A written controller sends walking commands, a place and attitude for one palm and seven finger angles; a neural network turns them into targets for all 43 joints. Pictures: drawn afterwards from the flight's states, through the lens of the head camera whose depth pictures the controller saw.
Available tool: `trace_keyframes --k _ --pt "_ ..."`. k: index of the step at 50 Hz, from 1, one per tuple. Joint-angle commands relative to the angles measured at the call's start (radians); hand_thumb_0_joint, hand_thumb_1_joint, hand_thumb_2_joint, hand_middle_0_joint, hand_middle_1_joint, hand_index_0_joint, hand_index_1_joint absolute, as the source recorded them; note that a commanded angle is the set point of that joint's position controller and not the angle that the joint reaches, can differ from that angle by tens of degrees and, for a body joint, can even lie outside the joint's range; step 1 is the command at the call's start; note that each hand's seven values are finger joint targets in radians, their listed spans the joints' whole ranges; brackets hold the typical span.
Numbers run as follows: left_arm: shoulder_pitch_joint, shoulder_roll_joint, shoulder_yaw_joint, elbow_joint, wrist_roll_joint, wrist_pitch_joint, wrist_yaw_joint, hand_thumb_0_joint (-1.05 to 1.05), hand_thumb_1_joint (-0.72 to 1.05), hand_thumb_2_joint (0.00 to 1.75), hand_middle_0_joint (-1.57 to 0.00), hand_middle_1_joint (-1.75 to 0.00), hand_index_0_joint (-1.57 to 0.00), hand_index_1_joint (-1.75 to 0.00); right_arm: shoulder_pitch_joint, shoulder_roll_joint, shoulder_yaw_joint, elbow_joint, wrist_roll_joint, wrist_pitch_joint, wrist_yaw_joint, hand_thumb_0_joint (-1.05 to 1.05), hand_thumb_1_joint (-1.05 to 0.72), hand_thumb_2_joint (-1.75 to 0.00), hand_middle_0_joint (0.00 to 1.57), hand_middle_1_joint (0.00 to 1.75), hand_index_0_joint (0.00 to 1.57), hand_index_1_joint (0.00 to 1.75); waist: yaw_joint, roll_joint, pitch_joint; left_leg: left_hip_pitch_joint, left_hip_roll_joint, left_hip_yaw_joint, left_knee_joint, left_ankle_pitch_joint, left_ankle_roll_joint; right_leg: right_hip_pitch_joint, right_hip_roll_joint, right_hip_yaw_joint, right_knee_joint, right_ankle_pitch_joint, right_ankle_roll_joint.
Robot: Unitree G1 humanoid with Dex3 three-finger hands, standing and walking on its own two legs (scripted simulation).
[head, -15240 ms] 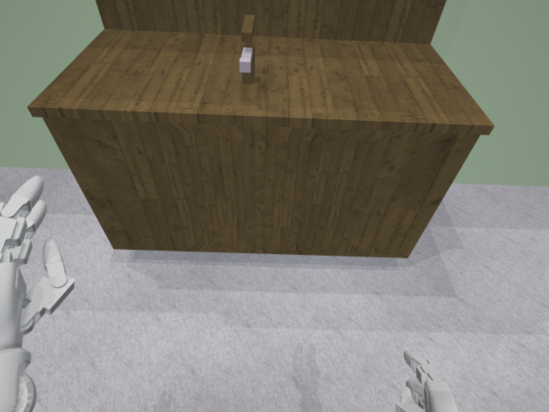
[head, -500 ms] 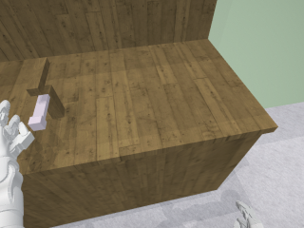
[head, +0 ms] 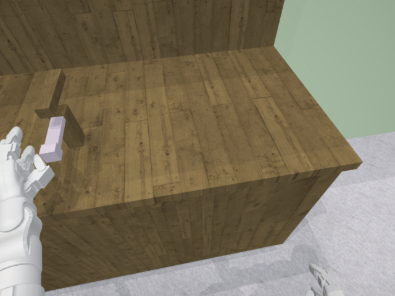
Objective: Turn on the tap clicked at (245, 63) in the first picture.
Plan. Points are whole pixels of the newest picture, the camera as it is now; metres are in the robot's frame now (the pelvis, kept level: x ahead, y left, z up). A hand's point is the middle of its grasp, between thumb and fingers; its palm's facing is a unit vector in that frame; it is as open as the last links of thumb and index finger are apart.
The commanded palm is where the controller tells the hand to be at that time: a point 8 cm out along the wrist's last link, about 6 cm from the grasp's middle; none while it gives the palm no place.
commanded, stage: push the lever round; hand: left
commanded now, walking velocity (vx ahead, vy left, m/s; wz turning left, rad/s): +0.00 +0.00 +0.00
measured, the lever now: (51, 152) +0.35 +0.31 +0.11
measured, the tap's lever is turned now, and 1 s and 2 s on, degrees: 3 19 51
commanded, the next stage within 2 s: none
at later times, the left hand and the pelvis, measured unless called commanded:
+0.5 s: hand (64, 169) +0.32 +0.28 +0.09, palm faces +0.55 -0.83 -0.05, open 7.7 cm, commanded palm +0.28 +0.31 +0.09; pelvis +0.00 +0.00 +0.00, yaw -1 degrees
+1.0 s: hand (76, 168) +0.32 +0.26 +0.09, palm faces +0.65 -0.76 -0.03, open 7.6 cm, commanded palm +0.29 +0.28 +0.09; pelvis -0.01 +0.00 +0.00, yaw +0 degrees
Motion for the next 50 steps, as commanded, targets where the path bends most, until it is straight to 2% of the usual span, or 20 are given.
trace_keyframes --k 1,6,12,13,15,18,20,23,26,28,30,33,35,38,42,43,44,47,48,50 --pt "-0.327 0.271 0.011 -0.252 0.010 -0.090 -0.001 0.00 0.90 0.90 -0.15 -0.15 -0.15 -0.15 -0.039 -0.135 -0.048 -0.129 -0.005 -0.049 -0.007 0.00 -0.90 -0.90 0.20 0.30 0.20 0.30 -0.026 0.036 -0.246 0.032 -0.019 0.008 -0.087 0.181 0.044 0.174 -0.017 0.076 -0.083 0.179 0.029" --pt "-0.309 0.251 0.008 -0.266 -0.001 -0.100 0.010 0.00 0.90 0.90 -0.15 -0.15 -0.15 -0.15 -0.044 -0.133 -0.051 -0.133 -0.005 -0.049 -0.004 0.00 -0.90 -0.90 0.20 0.30 0.20 0.30 -0.020 0.012 -0.262 0.029 -0.021 0.010 -0.088 0.185 0.045 0.200 -0.020 0.080 -0.086 0.193 0.032" --pt "-0.255 0.230 0.018 -0.269 0.011 -0.097 0.072 0.00 0.90 0.90 -0.15 -0.15 -0.15 -0.15 -0.054 -0.128 -0.053 -0.135 -0.009 -0.044 0.004 0.00 -0.90 -0.90 0.20 0.30 0.20 0.30 -0.006 0.011 -0.240 0.016 -0.021 0.011 -0.092 0.184 0.042 0.198 -0.021 0.075 -0.084 0.189 0.031" --pt "-0.252 0.228 0.015 -0.295 0.023 -0.100 0.087 0.00 0.90 0.90 -0.15 -0.15 -0.15 -0.15 -0.061 -0.126 -0.051 -0.137 -0.010 -0.043 0.005 0.00 -0.90 -0.90 0.20 0.30 0.20 0.30 0.000 0.045 -0.239 0.025 -0.021 0.010 -0.093 0.191 0.041 0.197 -0.022 0.072 -0.081 0.188 0.028" --pt "-0.284 0.179 -0.035 -0.313 0.031 -0.098 0.105 0.00 0.90 0.90 -0.15 -0.15 -0.15 -0.15 -0.060 -0.124 -0.050 -0.138 -0.013 -0.045 0.009 0.00 -0.90 -0.90 0.20 0.30 0.20 0.30 -0.015 0.043 -0.232 0.036 -0.019 0.009 -0.095 0.192 0.039 0.177 -0.020 0.068 -0.082 0.187 0.028" --pt "-0.259 0.177 -0.025 -0.334 0.039 -0.099 0.138 0.00 0.90 0.90 -0.15 -0.15 -0.15 -0.15 -0.070 -0.123 -0.053 -0.139 -0.015 -0.042 0.009 0.00 -0.90 -0.90 0.20 0.30 0.20 0.30 -0.006 0.022 -0.231 0.037 -0.017 0.007 -0.096 0.196 0.038 0.185 -0.019 0.064 -0.082 0.186 0.026" --pt "-0.239 0.119 -0.070 -0.363 0.042 -0.101 0.155 0.00 0.90 0.90 -0.15 -0.15 -0.15 -0.15 -0.071 -0.118 -0.055 -0.146 -0.020 -0.046 0.014 0.00 -0.90 -0.90 0.20 0.30 0.20 0.30 -0.005 0.035 -0.251 0.055 -0.018 0.010 -0.095 0.223 0.032 0.188 -0.018 0.060 -0.074 0.213 0.025" --pt "-0.212 0.138 -0.043 -0.366 0.050 -0.096 0.190 0.00 0.90 0.90 -0.15 -0.15 -0.15 -0.15 -0.079 -0.120 -0.056 -0.140 -0.022 -0.038 0.014 0.00 -0.90 -0.90 0.20 0.30 0.20 0.30 0.003 0.005 -0.244 0.042 -0.016 0.009 -0.094 0.233 0.030 0.199 -0.019 0.058 -0.073 0.219 0.026" --pt "-0.202 0.065 -0.100 -0.420 0.061 -0.095 0.222 0.00 0.90 0.90 -0.15 -0.15 -0.15 -0.15 -0.088 -0.111 -0.057 -0.148 -0.027 -0.039 0.022 0.00 -0.90 -0.90 0.20 0.30 0.20 0.30 0.002 0.034 -0.259 0.069 -0.015 0.012 -0.092 0.269 0.020 0.189 -0.019 0.052 -0.063 0.243 0.024" --pt "-0.170 0.084 -0.074 -0.411 0.071 -0.085 0.246 0.00 0.90 0.90 -0.15 -0.15 -0.15 -0.15 -0.093 -0.114 -0.058 -0.145 -0.030 -0.033 0.021 0.00 -0.90 -0.90 0.20 0.30 0.20 0.30 0.012 0.015 -0.247 0.055 -0.015 0.011 -0.093 0.270 0.021 0.197 -0.019 0.052 -0.065 0.241 0.024" --pt "-0.207 0.047 -0.115 -0.432 0.080 -0.078 0.264 0.00 0.90 0.90 -0.15 -0.15 -0.15 -0.15 -0.103 -0.107 -0.055 -0.148 -0.030 -0.027 0.024 0.00 -0.90 -0.90 0.20 0.30 0.20 0.30 -0.001 0.012 -0.238 0.058 -0.013 0.011 -0.094 0.267 0.017 0.186 -0.021 0.050 -0.063 0.236 0.023" --pt "-0.210 0.029 -0.128 -0.449 0.093 -0.065 0.294 0.00 0.90 0.90 -0.15 -0.15 -0.15 -0.15 -0.117 -0.104 -0.052 -0.148 -0.033 -0.023 0.022 0.00 -0.90 -0.90 0.20 0.30 0.20 0.30 0.005 0.029 -0.228 0.061 -0.014 0.008 -0.099 0.253 0.013 0.177 -0.023 0.049 -0.067 0.207 0.021" --pt "-0.240 0.004 -0.156 -0.428 0.096 -0.052 0.310 0.00 0.90 0.90 -0.15 -0.15 -0.15 -0.15 -0.125 -0.104 -0.050 -0.147 -0.033 -0.017 0.020 0.00 -0.90 -0.90 0.20 0.30 0.20 0.30 -0.008 -0.016 -0.213 0.051 -0.014 0.007 -0.100 0.207 0.018 0.162 -0.023 0.050 -0.076 0.170 0.024" --pt "-0.284 0.022 -0.141 -0.417 0.108 -0.040 0.338 0.00 0.90 0.90 -0.15 -0.15 -0.15 -0.15 -0.140 -0.104 -0.045 -0.143 -0.036 -0.007 0.013 0.00 -0.90 -0.90 0.20 0.30 0.20 0.30 -0.005 -0.010 -0.204 0.040 -0.017 0.003 -0.107 0.161 0.020 0.156 -0.025 0.055 -0.088 0.120 0.024" --pt "-0.331 -0.012 -0.181 -0.410 0.121 -0.031 0.371 0.00 0.90 0.90 -0.15 -0.15 -0.15 -0.15 -0.146 -0.098 -0.042 -0.137 -0.041 0.001 0.013 0.00 -0.90 -0.90 0.20 0.30 0.20 0.30 -0.017 -0.013 -0.231 0.050 -0.018 0.004 -0.099 0.163 0.019 0.153 -0.028 0.057 -0.086 0.126 0.023" --pt "-0.309 -0.002 -0.166 -0.386 0.127 -0.023 0.379 0.00 0.90 0.90 -0.15 -0.15 -0.15 -0.15 -0.146 -0.100 -0.042 -0.136 -0.041 0.006 0.011 0.00 -0.90 -0.90 0.20 0.30 0.20 0.30 -0.007 -0.021 -0.226 0.038 -0.019 0.003 -0.101 0.154 0.021 0.160 -0.027 0.059 -0.089 0.115 0.024" --pt "-0.342 -0.020 -0.189 -0.391 0.127 -0.022 0.384 0.00 0.90 0.90 -0.15 -0.15 -0.15 -0.15 -0.150 -0.098 -0.040 -0.139 -0.040 0.010 0.011 0.00 -0.90 -0.90 0.20 0.30 0.20 0.30 -0.022 -0.028 -0.229 0.042 -0.019 0.004 -0.099 0.143 0.023 0.151 -0.029 0.060 -0.091 0.108 0.026" --pt "-0.384 -0.025 -0.198 -0.376 0.131 -0.019 0.406 0.00 0.90 0.90 -0.15 -0.15 -0.15 -0.15 -0.159 -0.096 -0.038 -0.134 -0.043 0.016 0.007 0.00 -0.90 -0.90 0.20 0.30 0.20 0.30 -0.023 -0.019 -0.226 0.033 -0.022 0.007 -0.097 0.115 0.027 0.147 -0.032 0.068 -0.101 0.085 0.027" --pt "-0.373 0.013 -0.155 -0.370 0.137 -0.019 0.419 0.00 0.90 0.90 -0.15 -0.15 -0.15 -0.15 -0.156 -0.097 -0.040 -0.129 -0.042 0.020 0.005 0.00 -0.90 -0.90 0.20 0.30 0.20 0.30 -0.013 -0.023 -0.237 0.029 -0.022 0.004 -0.099 0.120 0.026 0.162 -0.030 0.068 -0.100 0.084 0.025" --pt "-0.405 -0.035 -0.209 -0.379 0.145 -0.020 0.432 0.00 0.90 0.90 -0.15 -0.15 -0.15 -0.15 -0.161 -0.092 -0.039 -0.132 -0.044 0.022 0.008 0.00 -0.90 -0.90 0.20 0.30 0.20 0.30 -0.024 -0.014 -0.246 0.040 -0.021 0.003 -0.095 0.127 0.024 0.152 -0.033 0.065 -0.095 0.093 0.025"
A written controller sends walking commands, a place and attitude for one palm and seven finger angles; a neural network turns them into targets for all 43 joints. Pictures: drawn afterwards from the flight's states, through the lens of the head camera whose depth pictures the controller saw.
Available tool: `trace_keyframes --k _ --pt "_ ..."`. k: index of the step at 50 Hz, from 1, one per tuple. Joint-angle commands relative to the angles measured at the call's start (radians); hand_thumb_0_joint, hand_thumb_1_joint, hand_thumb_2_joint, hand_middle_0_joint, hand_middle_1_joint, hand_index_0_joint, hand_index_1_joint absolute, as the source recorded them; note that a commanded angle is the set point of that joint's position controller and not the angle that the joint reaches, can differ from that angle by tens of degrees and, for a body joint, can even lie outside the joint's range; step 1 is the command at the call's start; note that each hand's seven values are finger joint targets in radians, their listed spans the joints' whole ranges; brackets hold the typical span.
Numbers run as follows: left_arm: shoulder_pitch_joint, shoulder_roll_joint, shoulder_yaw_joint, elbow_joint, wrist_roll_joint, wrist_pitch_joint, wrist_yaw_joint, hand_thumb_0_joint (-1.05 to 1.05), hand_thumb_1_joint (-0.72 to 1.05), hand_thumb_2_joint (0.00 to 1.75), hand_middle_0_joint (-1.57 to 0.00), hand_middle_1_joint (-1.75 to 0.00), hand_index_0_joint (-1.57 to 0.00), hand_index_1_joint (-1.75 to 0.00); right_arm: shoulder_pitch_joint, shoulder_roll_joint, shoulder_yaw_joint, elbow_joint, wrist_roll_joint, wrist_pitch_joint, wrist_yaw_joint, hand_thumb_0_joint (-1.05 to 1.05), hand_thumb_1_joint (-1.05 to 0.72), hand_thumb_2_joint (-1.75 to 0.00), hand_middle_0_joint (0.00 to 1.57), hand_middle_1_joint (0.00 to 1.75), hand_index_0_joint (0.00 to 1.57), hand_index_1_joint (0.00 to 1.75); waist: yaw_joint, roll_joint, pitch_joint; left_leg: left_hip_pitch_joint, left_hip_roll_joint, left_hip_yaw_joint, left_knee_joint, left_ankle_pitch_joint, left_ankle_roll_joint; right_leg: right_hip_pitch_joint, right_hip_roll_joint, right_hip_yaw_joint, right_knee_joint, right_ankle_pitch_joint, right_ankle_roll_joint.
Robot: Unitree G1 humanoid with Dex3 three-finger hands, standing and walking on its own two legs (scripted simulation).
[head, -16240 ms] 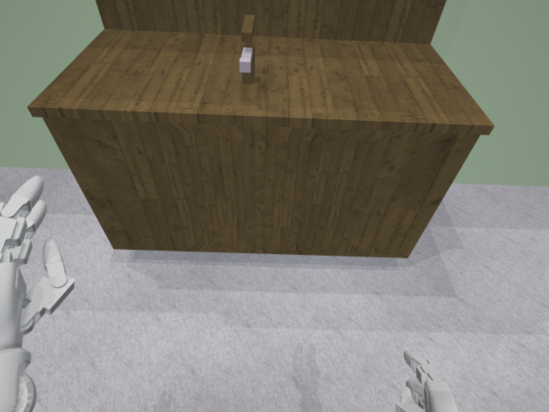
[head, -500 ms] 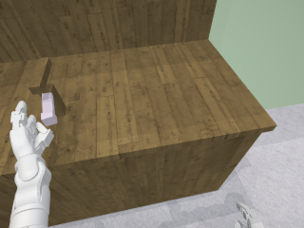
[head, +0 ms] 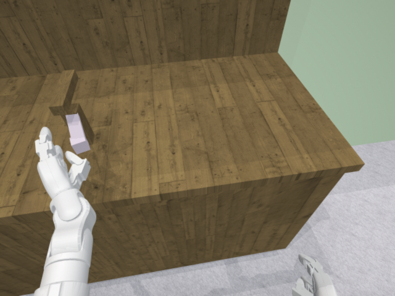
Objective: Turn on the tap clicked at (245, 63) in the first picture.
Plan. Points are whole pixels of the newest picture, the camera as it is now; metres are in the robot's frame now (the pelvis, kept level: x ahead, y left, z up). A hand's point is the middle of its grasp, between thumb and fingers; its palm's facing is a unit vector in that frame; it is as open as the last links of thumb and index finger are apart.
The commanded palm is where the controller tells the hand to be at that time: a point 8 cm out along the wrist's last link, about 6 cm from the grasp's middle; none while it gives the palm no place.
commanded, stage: push the lever round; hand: left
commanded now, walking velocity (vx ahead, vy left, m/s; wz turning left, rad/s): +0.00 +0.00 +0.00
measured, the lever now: (80, 143) +0.38 +0.28 +0.11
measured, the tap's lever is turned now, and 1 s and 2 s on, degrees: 19 51 74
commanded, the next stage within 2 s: lift the hand up off the lever in 1.98 s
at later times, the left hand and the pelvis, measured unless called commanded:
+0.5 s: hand (107, 151) +0.37 +0.23 +0.09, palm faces +0.72 -0.69 -0.06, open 7.7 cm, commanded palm +0.33 +0.25 +0.09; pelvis +0.00 -0.01 +0.00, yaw -1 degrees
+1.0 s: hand (119, 143) +0.40 +0.21 +0.09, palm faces +0.77 -0.63 -0.06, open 7.6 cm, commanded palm +0.35 +0.22 +0.09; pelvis +0.02 +0.00 +0.00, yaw +0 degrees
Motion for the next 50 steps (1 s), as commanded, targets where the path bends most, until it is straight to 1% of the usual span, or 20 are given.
trace_keyframes --k 1,3,6,8,11,13,16,18,20,23,26,28,29,32,33,34,38,41,43,50 --pt "-0.391 0.148 -0.038 -0.220 0.039 -0.060 0.025 0.00 0.90 0.90 -0.15 -0.15 -0.15 -0.15 -0.090 -0.121 -0.042 -0.135 -0.008 -0.042 -0.011 0.00 -0.90 -0.90 0.20 0.30 0.20 0.30 -0.039 -0.005 -0.232 0.034 -0.008 0.008 -0.096 0.111 0.023 0.145 -0.019 0.069 -0.109 0.089 0.022" --pt "-0.374 0.186 0.006 -0.194 0.042 -0.055 0.043 0.00 0.90 0.90 -0.15 -0.15 -0.15 -0.15 -0.090 -0.123 -0.043 -0.128 -0.009 -0.035 -0.014 0.00 -0.90 -0.90 0.20 0.30 0.20 0.30 -0.027 -0.010 -0.228 0.015 -0.009 0.005 -0.099 0.093 0.023 0.152 -0.019 0.071 -0.114 0.065 0.022" --pt "-0.447 0.138 -0.053 -0.204 0.051 -0.059 0.066 0.00 0.90 0.90 -0.15 -0.15 -0.15 -0.15 -0.099 -0.119 -0.042 -0.132 -0.010 -0.033 -0.013 0.00 -0.90 -0.90 0.20 0.30 0.20 0.30 -0.045 -0.019 -0.231 0.025 -0.007 0.008 -0.098 0.080 0.026 0.142 -0.022 0.075 -0.120 0.053 0.024" --pt "-0.409 0.187 0.009 -0.186 0.058 -0.056 0.091 0.00 0.90 0.90 -0.15 -0.15 -0.15 -0.15 -0.097 -0.121 -0.046 -0.127 -0.012 -0.028 -0.013 0.00 -0.90 -0.90 0.20 0.30 0.20 0.30 -0.024 -0.011 -0.247 0.013 -0.009 0.006 -0.099 0.088 0.025 0.165 -0.022 0.079 -0.120 0.055 0.022" --pt "-0.465 0.131 -0.048 -0.154 0.065 -0.048 0.117 0.00 0.90 0.90 -0.15 -0.15 -0.15 -0.15 -0.105 -0.116 -0.043 -0.124 -0.013 -0.023 -0.011 0.00 -0.90 -0.90 0.20 0.30 0.20 0.30 -0.045 -0.043 -0.218 0.004 -0.008 0.010 -0.100 0.051 0.029 0.142 -0.026 0.083 -0.136 0.018 0.028" --pt "-0.440 0.182 0.012 -0.131 0.072 -0.043 0.139 0.00 0.90 0.90 -0.15 -0.15 -0.15 -0.15 -0.107 -0.120 -0.047 -0.120 -0.014 -0.016 -0.014 0.00 -0.90 -0.90 0.20 0.30 0.20 0.30 -0.027 -0.040 -0.223 -0.010 -0.009 0.011 -0.103 0.044 0.030 0.157 -0.025 0.089 -0.141 0.000 0.027" --pt "-0.501 0.147 -0.028 -0.121 0.078 -0.039 0.162 0.00 0.90 0.90 -0.15 -0.15 -0.15 -0.15 -0.110 -0.112 -0.044 -0.121 -0.016 -0.010 -0.012 0.00 -0.90 -0.90 0.20 0.30 0.20 0.30 -0.043 -0.046 -0.228 -0.015 -0.009 0.018 -0.100 0.028 0.033 0.158 -0.033 0.100 -0.154 -0.016 0.031" --pt "-0.475 0.198 0.036 -0.102 0.088 -0.035 0.185 0.00 0.90 0.90 -0.15 -0.15 -0.15 -0.15 -0.109 -0.114 -0.049 -0.117 -0.017 -0.003 -0.013 0.00 -0.90 -0.90 0.20 0.30 0.20 0.30 -0.020 -0.034 -0.240 -0.025 -0.010 0.018 -0.102 0.043 0.032 0.182 -0.033 0.103 -0.152 -0.005 0.028" --pt "-0.498 0.135 -0.020 -0.110 0.097 -0.037 0.197 0.00 0.90 0.90 -0.15 -0.15 -0.15 -0.15 -0.108 -0.106 -0.050 -0.124 -0.020 0.000 -0.005 0.00 -0.90 -0.90 0.20 0.30 0.20 0.30 -0.030 -0.025 -0.255 -0.014 -0.008 0.022 -0.096 0.075 0.030 0.184 -0.034 0.096 -0.139 0.037 0.027" --pt "-0.492 0.144 0.003 -0.110 0.109 -0.042 0.222 0.00 0.90 0.90 -0.15 -0.15 -0.15 -0.15 -0.098 -0.111 -0.059 -0.116 -0.027 0.004 0.000 0.00 -0.90 -0.90 0.20 0.30 0.20 0.30 -0.023 -0.030 -0.283 -0.003 -0.005 0.020 -0.090 0.119 0.029 0.197 -0.029 0.089 -0.125 0.089 0.025" --pt "-0.511 0.094 -0.035 -0.102 0.113 -0.042 0.239 0.00 0.90 0.90 -0.15 -0.15 -0.15 -0.15 -0.088 -0.109 -0.063 -0.115 -0.031 0.004 0.009 0.00 -0.90 -0.90 0.20 0.30 0.20 0.30 -0.037 -0.045 -0.286 0.006 -0.004 0.026 -0.082 0.155 0.027 0.192 -0.029 0.082 -0.116 0.138 0.026" --pt "-0.501 0.135 0.013 -0.084 0.120 -0.037 0.253 0.00 0.90 0.90 -0.15 -0.15 -0.15 -0.15 -0.088 -0.112 -0.068 -0.106 -0.032 0.009 0.007 0.00 -0.90 -0.90 0.20 0.30 0.20 0.30 -0.026 -0.051 -0.279 0.000 -0.002 0.025 -0.085 0.154 0.027 0.198 -0.028 0.082 -0.118 0.132 0.024" --pt "-0.536 0.089 -0.040 -0.115 0.124 -0.041 0.255 0.00 0.90 0.90 -0.15 -0.15 -0.15 -0.15 -0.088 -0.109 -0.067 -0.113 -0.033 0.010 0.011 0.00 -0.90 -0.90 0.20 0.30 0.20 0.30 -0.040 -0.055 -0.299 0.018 -0.002 0.029 -0.083 0.175 0.028 0.199 -0.031 0.080 -0.111 0.160 0.026" --pt "-0.546 0.056 -0.063 -0.125 0.135 -0.036 0.274 0.00 0.90 0.90 -0.15 -0.15 -0.15 -0.15 -0.086 -0.106 -0.072 -0.107 -0.039 0.007 0.017 0.00 -0.90 -0.90 0.20 0.30 0.20 0.30 -0.035 -0.017 -0.315 0.039 -0.001 0.031 -0.078 0.215 0.023 0.198 -0.029 0.075 -0.101 0.200 0.020" --pt "-0.527 0.086 -0.027 -0.113 0.140 -0.030 0.283 0.00 0.90 0.90 -0.15 -0.15 -0.15 -0.15 -0.086 -0.107 -0.075 -0.102 -0.039 0.011 0.016 0.00 -0.90 -0.90 0.20 0.30 0.20 0.30 -0.024 -0.019 -0.310 0.035 0.003 0.023 -0.082 0.221 0.019 0.202 -0.026 0.069 -0.099 0.195 0.016" --pt "-0.541 0.040 -0.073 -0.120 0.143 -0.027 0.284 0.00 0.90 0.90 -0.15 -0.15 -0.15 -0.15 -0.088 -0.103 -0.072 -0.108 -0.040 0.012 0.021 0.00 -0.90 -0.90 0.20 0.30 0.20 0.30 -0.033 -0.020 -0.311 0.045 0.002 0.025 -0.082 0.237 0.018 0.197 -0.027 0.063 -0.091 0.210 0.017" --pt "-0.540 0.045 -0.046 -0.097 0.147 -0.012 0.313 0.00 0.90 0.90 -0.15 -0.15 -0.15 -0.15 -0.090 -0.105 -0.077 -0.098 -0.047 0.016 0.024 0.00 -0.90 -0.90 0.20 0.30 0.20 0.30 -0.026 -0.044 -0.310 0.041 0.004 0.023 -0.082 0.242 0.016 0.201 -0.026 0.058 -0.097 0.206 0.016" --pt "-0.591 -0.012 -0.101 -0.098 0.155 -0.005 0.327 0.00 0.90 0.90 -0.15 -0.15 -0.15 -0.15 -0.094 -0.097 -0.077 -0.096 -0.049 0.018 0.030 0.00 -0.90 -0.90 0.20 0.30 0.20 0.30 -0.038 -0.050 -0.314 0.050 0.006 0.025 -0.079 0.243 0.012 0.188 -0.027 0.054 -0.094 0.199 0.016" --pt "-0.583 0.004 -0.075 -0.090 0.164 -0.001 0.344 0.00 0.90 0.90 -0.15 -0.15 -0.15 -0.15 -0.098 -0.097 -0.080 -0.089 -0.053 0.020 0.032 0.00 -0.90 -0.90 0.20 0.30 0.20 0.30 -0.027 -0.032 -0.306 0.056 0.010 0.019 -0.082 0.260 0.007 0.185 -0.023 0.047 -0.092 0.198 0.011" --pt "-0.651 -0.075 -0.135 -0.068 0.184 0.024 0.384 0.00 0.90 0.90 -0.15 -0.15 -0.15 -0.15 -0.102 -0.086 -0.081 -0.083 -0.063 0.028 0.050 0.00 -0.90 -0.90 0.20 0.30 0.20 0.30 -0.039 -0.052 -0.319 0.064 0.013 0.019 -0.065 0.297 -0.005 0.164 -0.023 0.033 -0.074 0.217 0.009"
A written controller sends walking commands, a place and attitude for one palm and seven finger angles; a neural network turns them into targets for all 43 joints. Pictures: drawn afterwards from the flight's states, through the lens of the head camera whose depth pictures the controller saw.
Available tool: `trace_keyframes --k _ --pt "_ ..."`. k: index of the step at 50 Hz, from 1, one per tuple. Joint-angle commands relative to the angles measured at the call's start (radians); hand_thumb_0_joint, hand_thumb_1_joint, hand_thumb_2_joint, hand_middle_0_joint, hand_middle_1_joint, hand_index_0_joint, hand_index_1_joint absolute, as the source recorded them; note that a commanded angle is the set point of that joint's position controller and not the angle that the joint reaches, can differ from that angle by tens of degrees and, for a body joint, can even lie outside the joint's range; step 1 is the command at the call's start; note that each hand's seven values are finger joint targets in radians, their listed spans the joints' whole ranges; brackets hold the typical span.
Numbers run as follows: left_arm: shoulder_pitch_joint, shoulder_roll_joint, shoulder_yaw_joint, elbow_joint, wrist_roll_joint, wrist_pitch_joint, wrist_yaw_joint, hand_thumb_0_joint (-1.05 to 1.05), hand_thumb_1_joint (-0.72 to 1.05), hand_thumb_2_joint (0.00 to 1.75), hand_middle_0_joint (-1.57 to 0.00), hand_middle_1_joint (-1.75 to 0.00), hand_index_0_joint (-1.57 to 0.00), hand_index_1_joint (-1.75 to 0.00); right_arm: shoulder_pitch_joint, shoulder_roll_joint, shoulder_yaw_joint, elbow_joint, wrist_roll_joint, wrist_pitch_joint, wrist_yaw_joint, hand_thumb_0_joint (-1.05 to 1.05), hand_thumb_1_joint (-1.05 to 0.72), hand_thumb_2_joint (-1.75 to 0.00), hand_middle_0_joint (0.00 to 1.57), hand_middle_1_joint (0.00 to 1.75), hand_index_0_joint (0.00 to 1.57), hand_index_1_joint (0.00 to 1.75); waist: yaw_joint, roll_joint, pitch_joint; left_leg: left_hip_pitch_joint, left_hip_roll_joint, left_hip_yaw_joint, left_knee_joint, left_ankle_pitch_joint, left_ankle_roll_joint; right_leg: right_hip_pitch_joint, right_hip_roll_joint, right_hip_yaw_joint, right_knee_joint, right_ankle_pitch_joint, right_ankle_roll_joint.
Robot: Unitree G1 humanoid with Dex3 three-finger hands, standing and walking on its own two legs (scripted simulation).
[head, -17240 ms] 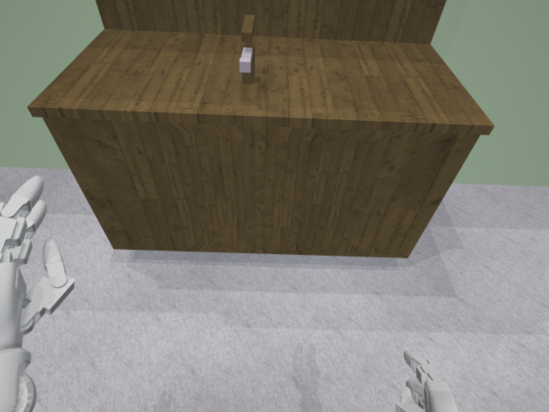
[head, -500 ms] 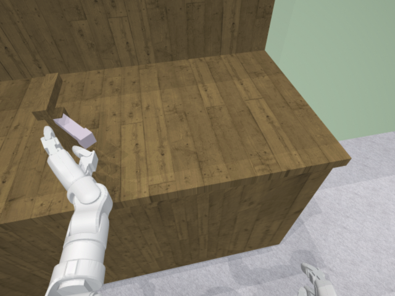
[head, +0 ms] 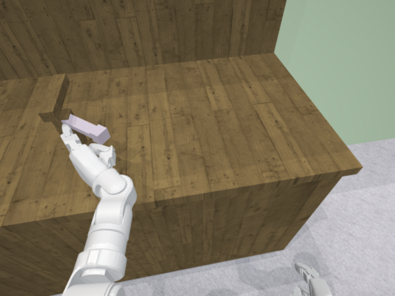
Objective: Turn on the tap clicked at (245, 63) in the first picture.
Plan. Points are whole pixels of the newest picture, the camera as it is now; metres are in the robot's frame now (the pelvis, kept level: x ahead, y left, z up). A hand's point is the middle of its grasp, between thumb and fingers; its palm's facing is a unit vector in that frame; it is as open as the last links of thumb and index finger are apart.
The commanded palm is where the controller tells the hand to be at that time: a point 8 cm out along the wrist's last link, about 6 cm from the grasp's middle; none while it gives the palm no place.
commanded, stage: push the lever round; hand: left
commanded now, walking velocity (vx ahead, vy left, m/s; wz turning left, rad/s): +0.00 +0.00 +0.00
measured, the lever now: (100, 134) +0.41 +0.24 +0.11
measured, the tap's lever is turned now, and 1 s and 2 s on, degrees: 51 74 86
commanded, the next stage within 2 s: lift the hand up off the lever in 0.98 s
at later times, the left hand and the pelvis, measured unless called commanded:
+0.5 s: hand (121, 144) +0.40 +0.19 +0.09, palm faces +0.81 -0.58 -0.09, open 7.9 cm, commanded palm +0.36 +0.21 +0.09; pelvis -0.01 -0.01 +0.00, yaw +0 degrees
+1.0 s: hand (127, 139) +0.42 +0.19 +0.09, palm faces +0.81 -0.57 -0.08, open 8.3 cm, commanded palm +0.38 +0.21 +0.09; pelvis -0.01 -0.02 -0.01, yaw +0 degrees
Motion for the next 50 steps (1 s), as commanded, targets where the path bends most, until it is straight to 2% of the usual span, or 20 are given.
trace_keyframes --k 1,7,8,11,13,16,18,19,22,23,27,28,32,33,37,43,44,47,48,50 --pt "-0.447 0.069 -0.073 -0.212 0.056 -0.052 0.018 0.00 0.90 0.90 -0.15 -0.15 -0.15 -0.15 -0.083 -0.114 -0.037 -0.122 -0.010 -0.038 -0.001 0.00 -0.90 -0.90 0.20 0.30 0.20 0.30 -0.027 -0.052 -0.292 0.070 0.008 0.019 -0.057 0.309 0.001 0.177 -0.028 0.032 -0.074 0.230 0.012" --pt "-0.471 0.062 -0.069 -0.193 0.078 -0.036 0.051 0.00 0.90 0.90 -0.15 -0.15 -0.15 -0.15 -0.079 -0.108 -0.039 -0.114 -0.019 -0.027 0.010 0.00 -0.90 -0.90 0.20 0.30 0.20 0.30 -0.021 -0.030 -0.342 0.072 0.007 0.024 -0.036 0.347 -0.006 0.186 -0.028 0.031 -0.053 0.271 0.009" --pt "-0.468 0.100 -0.029 -0.172 0.082 -0.031 0.056 0.00 0.90 0.90 -0.15 -0.15 -0.15 -0.15 -0.077 -0.113 -0.040 -0.107 -0.020 -0.022 0.007 0.00 -0.90 -0.90 0.20 0.30 0.20 0.30 -0.016 -0.035 -0.328 0.061 0.006 0.019 -0.040 0.334 -0.005 0.182 -0.027 0.031 -0.058 0.256 0.009" --pt "-0.515 0.090 -0.048 -0.168 0.086 -0.035 0.053 0.00 0.90 0.90 -0.15 -0.15 -0.15 -0.15 -0.076 -0.110 -0.038 -0.113 -0.017 -0.016 0.006 0.00 -0.90 -0.90 0.20 0.30 0.20 0.30 -0.030 -0.069 -0.332 0.043 0.004 0.026 -0.035 0.311 0.006 0.192 -0.032 0.040 -0.058 0.268 0.013" --pt "-0.519 0.125 -0.011 -0.164 0.087 -0.039 0.059 0.00 0.90 0.90 -0.15 -0.15 -0.15 -0.15 -0.076 -0.112 -0.041 -0.107 -0.017 -0.012 0.002 0.00 -0.90 -0.90 0.20 0.30 0.20 0.30 -0.023 -0.042 -0.328 0.044 0.004 0.024 -0.039 0.294 0.006 0.189 -0.030 0.042 -0.065 0.244 0.012" --pt "-0.554 0.084 -0.054 -0.129 0.085 -0.044 0.054 0.00 0.90 0.90 -0.15 -0.15 -0.15 -0.15 -0.076 -0.108 -0.036 -0.107 -0.017 -0.013 0.003 0.00 -0.90 -0.90 0.20 0.30 0.20 0.30 -0.042 -0.063 -0.305 0.029 0.002 0.031 -0.036 0.252 0.015 0.171 -0.032 0.047 -0.075 0.213 0.019" --pt "-0.563 0.133 -0.010 -0.104 0.090 -0.052 0.060 0.00 0.90 0.90 -0.15 -0.15 -0.15 -0.15 -0.074 -0.113 -0.038 -0.096 -0.016 -0.013 -0.003 0.00 -0.90 -0.90 0.20 0.30 0.20 0.30 -0.037 -0.055 -0.287 0.017 0.004 0.022 -0.048 0.211 0.016 0.162 -0.029 0.049 -0.088 0.158 0.017" --pt "-0.592 0.103 -0.043 -0.118 0.089 -0.060 0.060 0.00 0.90 0.90 -0.15 -0.15 -0.15 -0.15 -0.072 -0.110 -0.035 -0.103 -0.015 -0.015 0.000 0.00 -0.90 -0.90 0.20 0.30 0.20 0.30 -0.047 -0.054 -0.307 0.028 0.000 0.029 -0.043 0.212 0.020 0.162 -0.030 0.052 -0.084 0.165 0.020" --pt "-0.621 0.116 -0.041 -0.101 0.095 -0.071 0.061 0.00 0.90 0.90 -0.15 -0.15 -0.15 -0.15 -0.067 -0.111 -0.037 -0.095 -0.017 -0.017 -0.001 0.00 -0.90 -0.90 0.20 0.30 0.20 0.30 -0.052 -0.028 -0.312 0.021 0.000 0.033 -0.036 0.202 0.022 0.161 -0.033 0.061 -0.086 0.166 0.019" --pt "-0.603 0.151 -0.001 -0.081 0.096 -0.073 0.065 0.00 0.90 0.90 -0.15 -0.15 -0.15 -0.15 -0.059 -0.115 -0.038 -0.087 -0.019 -0.017 -0.004 0.00 -0.90 -0.90 0.20 0.30 0.20 0.30 -0.042 -0.042 -0.310 0.008 -0.002 0.025 -0.043 0.194 0.021 0.169 -0.030 0.058 -0.087 0.157 0.018" --pt "-0.635 0.149 -0.015 -0.062 0.096 -0.085 0.062 0.00 0.90 0.90 -0.15 -0.15 -0.15 -0.15 -0.053 -0.115 -0.038 -0.092 -0.016 -0.015 -0.004 0.00 -0.90 -0.90 0.20 0.30 0.20 0.30 -0.059 -0.059 -0.325 -0.004 -0.004 0.040 -0.031 0.191 0.028 0.184 -0.039 0.074 -0.089 0.190 0.027" --pt "-0.624 0.189 0.033 -0.060 0.099 -0.089 0.067 0.00 0.90 0.90 -0.15 -0.15 -0.15 -0.15 -0.046 -0.118 -0.042 -0.087 -0.018 -0.015 -0.006 0.00 -0.90 -0.90 0.20 0.30 0.20 0.30 -0.045 -0.049 -0.340 -0.005 -0.004 0.036 -0.035 0.196 0.027 0.193 -0.036 0.071 -0.085 0.191 0.025" --pt "-0.654 0.191 0.019 -0.021 0.095 -0.095 0.061 0.00 0.90 0.90 -0.15 -0.15 -0.15 -0.15 -0.043 -0.117 -0.037 -0.087 -0.014 -0.015 -0.006 0.00 -0.90 -0.90 0.20 0.30 0.20 0.30 -0.061 -0.062 -0.309 -0.036 -0.006 0.043 -0.038 0.132 0.033 0.182 -0.043 0.087 -0.110 0.125 0.034" --pt "-0.637 0.242 0.071 -0.002 0.096 -0.099 0.065 0.00 0.90 0.90 -0.15 -0.15 -0.15 -0.15 -0.042 -0.123 -0.040 -0.082 -0.012 -0.014 -0.011 0.00 -0.90 -0.90 0.20 0.30 0.20 0.30 -0.054 -0.073 -0.290 -0.047 -0.004 0.039 -0.043 0.125 0.035 0.183 -0.040 0.088 -0.115 0.111 0.033" --pt "-0.682 0.221 0.039 0.009 0.098 -0.115 0.060 0.00 0.90 0.90 -0.15 -0.15 -0.15 -0.15 -0.035 -0.120 -0.039 -0.085 -0.012 -0.016 -0.009 0.00 -0.90 -0.90 0.20 0.30 0.20 0.30 -0.069 -0.073 -0.301 -0.047 -0.004 0.046 -0.040 0.115 0.037 0.182 -0.046 0.096 -0.118 0.115 0.037" --pt "-0.690 0.271 0.092 0.038 0.112 -0.130 0.069 0.00 0.90 0.90 -0.15 -0.15 -0.15 -0.15 -0.015 -0.126 -0.045 -0.076 -0.017 -0.015 -0.009 0.00 -0.90 -0.90 0.20 0.30 0.20 0.30 -0.063 -0.046 -0.332 -0.051 -0.007 0.045 -0.034 0.136 0.037 0.188 -0.041 0.092 -0.097 0.150 0.034" --pt "-0.700 0.233 0.054 0.044 0.113 -0.129 0.065 0.00 0.90 0.90 -0.15 -0.15 -0.15 -0.15 -0.015 -0.121 -0.041 -0.082 -0.016 -0.015 -0.004 0.00 -0.90 -0.90 0.20 0.30 0.20 0.30 -0.073 -0.040 -0.317 -0.050 -0.007 0.048 -0.036 0.130 0.036 0.172 -0.041 0.088 -0.096 0.140 0.035" --pt "-0.732 0.256 0.072 0.064 0.112 -0.141 0.070 0.00 0.90 0.90 -0.15 -0.15 -0.15 -0.15 -0.005 -0.125 -0.042 -0.079 -0.018 -0.019 -0.002 0.00 -0.90 -0.90 0.20 0.30 0.20 0.30 -0.080 -0.081 -0.316 -0.068 -0.007 0.047 -0.030 0.106 0.040 0.170 -0.043 0.098 -0.105 0.115 0.040" --pt "-0.711 0.291 0.111 0.078 0.115 -0.143 0.073 0.00 0.90 0.90 -0.15 -0.15 -0.15 -0.15 -0.005 -0.129 -0.046 -0.075 -0.017 -0.017 -0.005 0.00 -0.90 -0.90 0.20 0.30 0.20 0.30 -0.067 -0.069 -0.319 -0.078 -0.008 0.044 -0.033 0.103 0.040 0.174 -0.040 0.097 -0.103 0.106 0.036" --pt "-0.750 0.256 0.070 0.071 0.120 -0.149 0.071 0.00 0.90 0.90 -0.15 -0.15 -0.15 -0.15 0.000 -0.124 -0.044 -0.076 -0.018 -0.018 0.001 0.00 -0.90 -0.90 0.20 0.30 0.20 0.30 -0.082 -0.050 -0.332 -0.060 -0.006 0.047 -0.027 0.116 0.039 0.160 -0.039 0.090 -0.091 0.123 0.035"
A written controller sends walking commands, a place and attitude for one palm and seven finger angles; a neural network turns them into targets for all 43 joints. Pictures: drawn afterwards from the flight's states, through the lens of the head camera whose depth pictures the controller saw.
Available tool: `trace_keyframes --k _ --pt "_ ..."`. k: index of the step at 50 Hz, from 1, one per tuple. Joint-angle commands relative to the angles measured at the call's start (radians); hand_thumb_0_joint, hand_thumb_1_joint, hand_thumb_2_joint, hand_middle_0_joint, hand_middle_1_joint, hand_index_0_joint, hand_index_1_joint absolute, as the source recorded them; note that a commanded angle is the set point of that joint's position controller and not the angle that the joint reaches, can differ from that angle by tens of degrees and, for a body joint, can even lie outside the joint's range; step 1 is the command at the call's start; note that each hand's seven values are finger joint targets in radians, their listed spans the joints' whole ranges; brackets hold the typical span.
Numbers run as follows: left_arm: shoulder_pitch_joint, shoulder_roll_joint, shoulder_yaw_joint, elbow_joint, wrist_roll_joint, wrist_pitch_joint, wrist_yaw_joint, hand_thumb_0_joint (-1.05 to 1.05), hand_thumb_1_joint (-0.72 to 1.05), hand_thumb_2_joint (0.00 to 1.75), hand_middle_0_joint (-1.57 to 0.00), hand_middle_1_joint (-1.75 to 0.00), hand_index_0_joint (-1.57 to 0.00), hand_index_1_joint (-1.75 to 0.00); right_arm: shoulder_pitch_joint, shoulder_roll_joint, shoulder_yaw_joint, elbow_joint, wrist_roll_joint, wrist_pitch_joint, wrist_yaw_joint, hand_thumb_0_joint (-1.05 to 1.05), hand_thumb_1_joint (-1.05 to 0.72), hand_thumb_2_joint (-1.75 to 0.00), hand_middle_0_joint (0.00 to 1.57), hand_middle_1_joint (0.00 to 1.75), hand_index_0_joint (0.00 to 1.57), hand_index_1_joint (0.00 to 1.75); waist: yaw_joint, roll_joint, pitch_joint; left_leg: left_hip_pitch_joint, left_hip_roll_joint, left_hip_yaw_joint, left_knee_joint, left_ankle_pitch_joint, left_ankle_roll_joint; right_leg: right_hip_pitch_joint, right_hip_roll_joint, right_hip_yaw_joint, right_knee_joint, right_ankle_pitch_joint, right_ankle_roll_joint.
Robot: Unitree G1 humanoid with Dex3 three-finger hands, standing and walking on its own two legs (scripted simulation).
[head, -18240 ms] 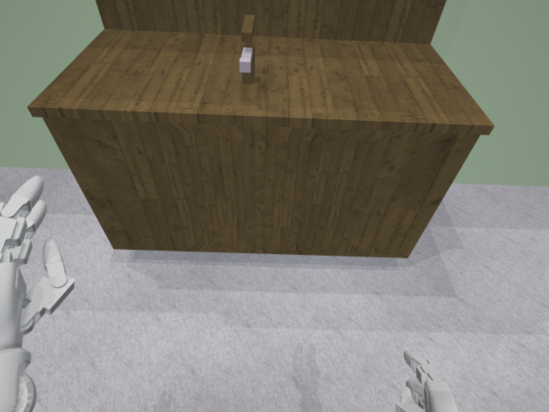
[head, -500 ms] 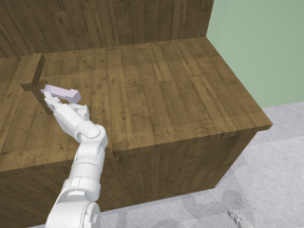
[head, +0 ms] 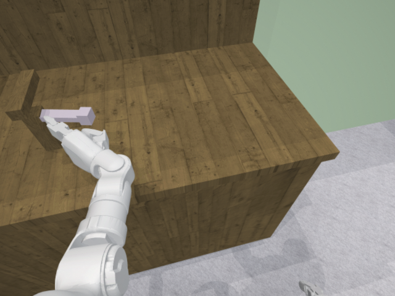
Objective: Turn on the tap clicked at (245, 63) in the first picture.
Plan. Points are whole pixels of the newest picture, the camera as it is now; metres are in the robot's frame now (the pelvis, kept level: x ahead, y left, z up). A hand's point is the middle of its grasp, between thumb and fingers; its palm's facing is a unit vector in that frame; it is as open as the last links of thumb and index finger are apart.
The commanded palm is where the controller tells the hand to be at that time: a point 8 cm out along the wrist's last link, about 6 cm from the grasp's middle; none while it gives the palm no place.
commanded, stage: lift the hand up off the lever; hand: left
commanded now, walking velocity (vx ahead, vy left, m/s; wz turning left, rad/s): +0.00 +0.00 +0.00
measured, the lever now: (86, 116) +0.47 +0.25 +0.11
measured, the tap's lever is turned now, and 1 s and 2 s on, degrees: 74 86 86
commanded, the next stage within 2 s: none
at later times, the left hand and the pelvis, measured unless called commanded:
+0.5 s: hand (105, 130) +0.44 +0.20 +0.10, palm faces +0.82 -0.57 -0.08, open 8.3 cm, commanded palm +0.39 +0.24 +0.11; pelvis +0.00 +0.00 +0.00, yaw -1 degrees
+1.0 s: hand (92, 119) +0.44 +0.22 +0.13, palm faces +0.80 -0.59 -0.05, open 7.8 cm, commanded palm +0.38 +0.24 +0.13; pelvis +0.01 +0.01 +0.01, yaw -1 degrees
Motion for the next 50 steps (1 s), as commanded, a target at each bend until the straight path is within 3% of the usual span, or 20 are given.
trace_keyframes --k 1,3,7,8,11,13,16,18,20,27,28,32,33,34,39,42,43,47,48,50 --pt "-0.526 0.204 -0.062 -0.218 0.064 -0.070 -0.026 0.00 0.90 0.90 -0.15 -0.15 -0.15 -0.15 -0.035 -0.117 -0.035 -0.112 -0.009 -0.039 -0.003 0.00 -0.90 -0.90 0.20 0.30 0.20 0.30 -0.025 -0.044 -0.319 0.018 -0.029 0.053 -0.056 0.107 0.059 0.237 -0.056 0.094 -0.124 0.113 0.062" --pt "-0.508 0.246 -0.015 -0.197 0.067 -0.072 -0.021 0.00 0.90 0.90 -0.15 -0.15 -0.15 -0.15 -0.030 -0.122 -0.038 -0.107 -0.011 -0.038 -0.003 0.00 -0.90 -0.90 0.20 0.30 0.20 0.30 -0.014 -0.042 -0.317 0.003 -0.030 0.046 -0.057 0.109 0.058 0.241 -0.054 0.091 -0.119 0.118 0.059" --pt "-0.562 0.219 -0.053 -0.193 0.072 -0.072 -0.022 0.00 0.90 0.90 -0.15 -0.15 -0.15 -0.15 -0.026 -0.120 -0.035 -0.111 -0.011 -0.039 0.003 0.00 -0.90 -0.90 0.20 0.30 0.20 0.30 -0.030 -0.030 -0.317 0.005 -0.029 0.051 -0.055 0.085 0.059 0.224 -0.052 0.094 -0.125 0.080 0.061" --pt "-0.566 0.253 -0.018 -0.201 0.076 -0.076 -0.017 0.00 0.90 0.90 -0.15 -0.15 -0.15 -0.15 -0.023 -0.124 -0.037 -0.108 -0.014 -0.040 0.001 0.00 -0.90 -0.90 0.20 0.30 0.20 0.30 -0.023 -0.023 -0.329 0.012 -0.030 0.049 -0.058 0.098 0.060 0.229 -0.048 0.088 -0.119 0.091 0.057" --pt "-0.580 0.241 -0.032 -0.218 0.076 -0.072 -0.018 0.00 0.90 0.90 -0.15 -0.15 -0.15 -0.15 -0.015 -0.120 -0.037 -0.115 -0.015 -0.040 0.005 0.00 -0.90 -0.90 0.20 0.30 0.20 0.30 -0.027 -0.030 -0.362 0.018 -0.030 0.054 -0.052 0.134 0.059 0.254 -0.049 0.090 -0.108 0.148 0.060" --pt "-0.554 0.274 0.008 -0.215 0.077 -0.067 -0.015 0.00 0.90 0.90 -0.15 -0.15 -0.15 -0.15 -0.013 -0.125 -0.041 -0.111 -0.017 -0.039 0.004 0.00 -0.90 -0.90 0.20 0.30 0.20 0.30 -0.013 -0.027 -0.361 0.015 -0.031 0.051 -0.055 0.143 0.060 0.265 -0.047 0.088 -0.107 0.161 0.058" --pt "-0.578 0.250 -0.021 -0.235 0.078 -0.062 -0.019 0.00 0.90 0.90 -0.15 -0.15 -0.15 -0.15 -0.011 -0.122 -0.039 -0.118 -0.017 -0.043 0.006 0.00 -0.90 -0.90 0.20 0.30 0.20 0.30 -0.024 -0.047 -0.362 0.023 -0.030 0.058 -0.058 0.148 0.061 0.270 -0.048 0.091 -0.111 0.172 0.062" --pt "-0.543 0.295 0.028 -0.255 0.077 -0.059 -0.017 0.00 0.90 0.90 -0.15 -0.15 -0.15 -0.15 -0.014 -0.125 -0.043 -0.120 -0.018 -0.041 0.002 0.00 -0.90 -0.90 0.20 0.30 0.20 0.30 -0.003 -0.043 -0.372 0.019 -0.032 0.058 -0.061 0.161 0.061 0.298 -0.048 0.093 -0.111 0.195 0.061" --pt "-0.554 0.280 0.010 -0.276 0.076 -0.052 -0.019 0.00 0.90 0.90 -0.15 -0.15 -0.15 -0.15 -0.011 -0.119 -0.040 -0.126 -0.015 -0.041 0.004 0.00 -0.90 -0.90 0.20 0.30 0.20 0.30 -0.006 -0.049 -0.378 0.027 -0.032 0.060 -0.063 0.182 0.060 0.310 -0.050 0.092 -0.105 0.229 0.062" --pt "-0.544 0.273 -0.009 -0.308 0.075 -0.032 -0.031 0.00 0.90 0.90 -0.15 -0.15 -0.15 -0.15 -0.033 -0.115 -0.036 -0.131 -0.011 -0.049 0.002 0.00 -0.90 -0.90 0.20 0.30 0.20 0.30 -0.006 -0.035 -0.338 0.029 -0.029 0.065 -0.080 0.127 0.060 0.304 -0.052 0.104 -0.142 0.145 0.066" --pt "-0.540 0.302 0.021 -0.318 0.078 -0.033 -0.029 0.00 0.90 0.90 -0.15 -0.15 -0.15 -0.15 -0.037 -0.118 -0.038 -0.126 -0.012 -0.049 -0.001 0.00 -0.90 -0.90 0.20 0.30 0.20 0.30 0.004 -0.004 -0.336 0.041 -0.029 0.062 -0.083 0.133 0.061 0.300 -0.048 0.099 -0.140 0.137 0.059" --pt "-0.531 0.276 -0.009 -0.360 0.076 -0.028 -0.034 0.00 0.90 0.90 -0.15 -0.15 -0.15 -0.15 -0.042 -0.113 -0.037 -0.135 -0.012 -0.055 0.001 0.00 -0.90 -0.90 0.20 0.30 0.20 0.30 0.000 -0.017 -0.354 0.059 -0.030 0.066 -0.080 0.166 0.060 0.319 -0.049 0.099 -0.135 0.189 0.061" --pt "-0.517 0.293 0.010 -0.365 0.077 -0.023 -0.036 0.00 0.90 0.90 -0.15 -0.15 -0.15 -0.15 -0.046 -0.116 -0.039 -0.133 -0.012 -0.055 -0.001 0.00 -0.90 -0.90 0.20 0.30 0.20 0.30 0.012 0.006 -0.355 0.063 -0.029 0.060 -0.085 0.167 0.058 0.318 -0.047 0.095 -0.132 0.184 0.056" --pt "-0.530 0.254 -0.030 -0.366 0.075 -0.016 -0.042 0.00 0.90 0.90 -0.15 -0.15 -0.15 -0.15 -0.049 -0.112 -0.035 -0.136 -0.009 -0.056 0.001 0.00 -0.90 -0.90 0.20 0.30 0.20 0.30 0.000 0.012 -0.341 0.068 -0.029 0.062 -0.092 0.159 0.057 0.306 -0.048 0.092 -0.134 0.168 0.057" --pt "-0.417 0.175 -0.056 -0.233 0.009 0.057 -0.078 0.00 0.90 0.90 -0.15 -0.15 -0.15 -0.15 -0.036 -0.126 -0.032 -0.137 0.005 -0.056 -0.001 0.00 -0.90 -0.90 0.20 0.30 0.20 0.30 0.002 -0.060 -0.267 0.072 -0.035 0.058 -0.125 0.152 0.054 0.297 -0.039 0.073 -0.167 0.146 0.056" --pt "-0.471 0.204 -0.037 -0.296 0.007 0.063 -0.074 0.00 0.90 0.90 -0.15 -0.15 -0.15 -0.15 -0.044 -0.124 -0.031 -0.144 0.005 -0.057 -0.005 0.00 -0.90 -0.90 0.20 0.30 0.20 0.30 0.009 -0.091 -0.280 0.080 -0.035 0.060 -0.132 0.160 0.058 0.323 -0.046 0.083 -0.186 0.153 0.063" --pt "-0.473 0.230 -0.008 -0.312 0.008 0.056 -0.068 0.00 0.90 0.90 -0.15 -0.15 -0.15 -0.15 -0.052 -0.125 -0.032 -0.140 0.005 -0.058 -0.007 0.00 -0.90 -0.90 0.20 0.30 0.20 0.30 0.020 -0.070 -0.279 0.087 -0.035 0.055 -0.134 0.169 0.057 0.322 -0.043 0.080 -0.183 0.157 0.059" --pt "-0.457 0.190 -0.044 -0.355 0.026 0.053 -0.057 0.00 0.90 0.90 -0.15 -0.15 -0.15 -0.15 -0.041 -0.116 -0.034 -0.141 -0.004 -0.058 0.006 0.00 -0.90 -0.90 0.20 0.30 0.20 0.30 0.020 -0.047 -0.322 0.121 -0.034 0.061 -0.120 0.255 0.052 0.347 -0.042 0.069 -0.152 0.270 0.055" --pt "-0.425 0.214 -0.016 -0.364 0.030 0.060 -0.059 0.00 0.90 0.90 -0.15 -0.15 -0.15 -0.15 -0.047 -0.119 -0.039 -0.141 -0.002 -0.054 0.007 0.00 -0.90 -0.90 0.20 0.30 0.20 0.30 0.038 -0.015 -0.332 0.128 -0.031 0.056 -0.127 0.268 0.046 0.352 -0.038 0.062 -0.146 0.267 0.046" --pt "-0.402 0.171 -0.056 -0.382 0.026 0.079 -0.068 0.00 0.90 0.90 -0.15 -0.15 -0.15 -0.15 -0.040 -0.117 -0.038 -0.147 -0.001 -0.053 0.012 0.00 -0.90 -0.90 0.20 0.30 0.20 0.30 0.033 -0.020 -0.344 0.155 -0.030 0.062 -0.126 0.321 0.044 0.364 -0.037 0.055 -0.138 0.323 0.044"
